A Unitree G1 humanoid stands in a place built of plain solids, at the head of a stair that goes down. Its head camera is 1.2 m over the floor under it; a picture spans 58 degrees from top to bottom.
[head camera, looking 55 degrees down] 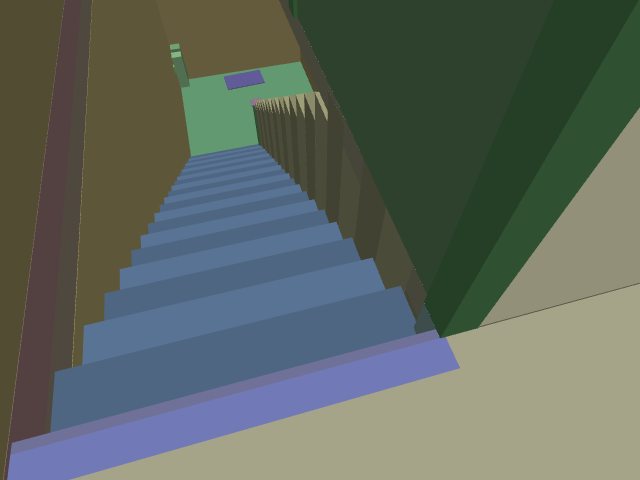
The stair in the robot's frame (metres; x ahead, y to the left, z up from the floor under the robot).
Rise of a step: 0.19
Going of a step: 0.25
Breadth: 1.19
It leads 15 degrees to the left of straight ahead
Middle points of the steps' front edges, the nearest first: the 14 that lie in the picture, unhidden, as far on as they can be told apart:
0.37 0.21 0.00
0.61 0.28 -0.19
0.85 0.35 -0.37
1.09 0.41 -0.56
1.34 0.48 -0.75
1.58 0.55 -0.93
1.82 0.61 -1.12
2.06 0.68 -1.31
2.30 0.75 -1.50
2.55 0.81 -1.68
2.79 0.88 -1.87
3.03 0.94 -2.06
3.27 1.01 -2.25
3.52 1.08 -2.43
